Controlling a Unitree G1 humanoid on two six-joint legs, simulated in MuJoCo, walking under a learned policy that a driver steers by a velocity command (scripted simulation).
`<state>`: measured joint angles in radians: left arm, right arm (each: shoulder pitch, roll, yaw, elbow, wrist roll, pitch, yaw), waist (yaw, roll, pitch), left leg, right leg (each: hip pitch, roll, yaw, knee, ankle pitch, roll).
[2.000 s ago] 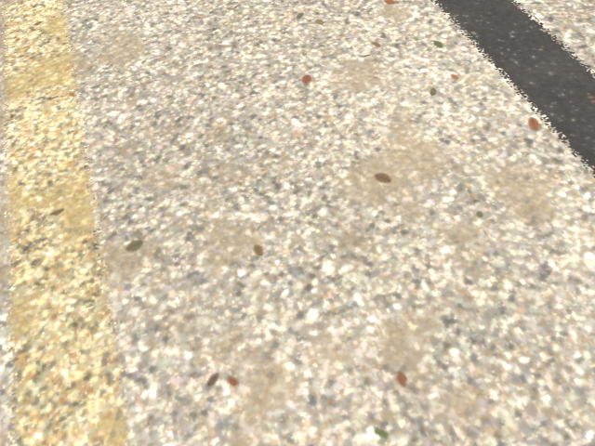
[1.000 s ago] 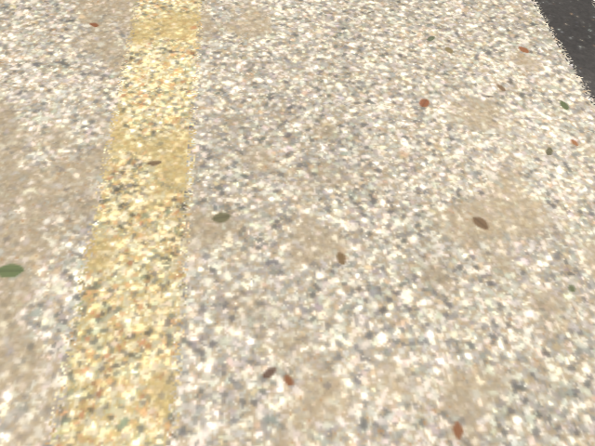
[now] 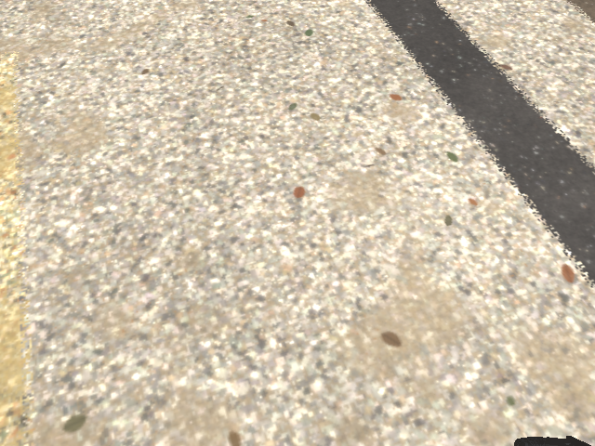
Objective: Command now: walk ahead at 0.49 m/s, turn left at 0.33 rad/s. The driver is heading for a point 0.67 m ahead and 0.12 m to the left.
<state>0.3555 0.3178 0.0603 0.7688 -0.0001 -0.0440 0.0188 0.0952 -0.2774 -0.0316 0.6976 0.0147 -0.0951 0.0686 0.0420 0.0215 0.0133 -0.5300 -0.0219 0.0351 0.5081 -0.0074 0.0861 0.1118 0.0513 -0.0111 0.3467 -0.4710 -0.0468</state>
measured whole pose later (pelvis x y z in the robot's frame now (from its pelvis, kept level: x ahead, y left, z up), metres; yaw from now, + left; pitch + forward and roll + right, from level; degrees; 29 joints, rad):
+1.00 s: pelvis +0.51 +0.10 +0.01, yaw +25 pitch +2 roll -2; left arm 0.37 0.30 0.05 0.86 -0.01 -0.06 0.00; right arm 0.04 -0.27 -0.03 0.62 -0.02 -0.06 0.03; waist 0.08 0.01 0.05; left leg -0.47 0.00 0.00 0.54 -0.10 0.04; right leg -0.15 -0.02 0.00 0.77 -0.53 0.04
